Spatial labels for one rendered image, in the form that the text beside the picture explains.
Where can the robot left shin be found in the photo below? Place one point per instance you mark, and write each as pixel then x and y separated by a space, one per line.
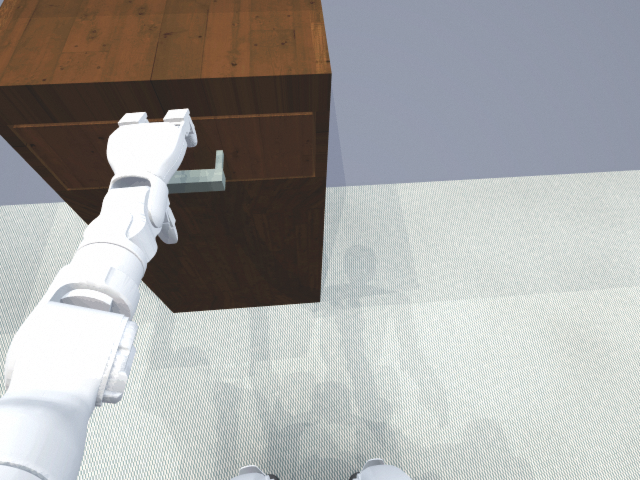
pixel 250 469

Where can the drawer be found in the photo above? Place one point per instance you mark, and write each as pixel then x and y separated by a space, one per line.
pixel 254 146

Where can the left robot forearm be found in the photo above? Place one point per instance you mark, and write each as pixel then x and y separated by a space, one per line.
pixel 107 268

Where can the robot left upper arm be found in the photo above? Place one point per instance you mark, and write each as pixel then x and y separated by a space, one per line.
pixel 73 359

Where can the robot shin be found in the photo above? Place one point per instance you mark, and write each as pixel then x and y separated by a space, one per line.
pixel 250 469
pixel 373 462

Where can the robot right shin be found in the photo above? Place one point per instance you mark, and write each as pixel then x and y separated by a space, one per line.
pixel 373 462

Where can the cabinet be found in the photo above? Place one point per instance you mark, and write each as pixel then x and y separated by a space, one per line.
pixel 259 242

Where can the robot left hand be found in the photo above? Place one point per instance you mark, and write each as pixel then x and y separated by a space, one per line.
pixel 157 148

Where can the handle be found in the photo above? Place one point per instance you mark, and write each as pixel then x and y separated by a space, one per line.
pixel 203 180

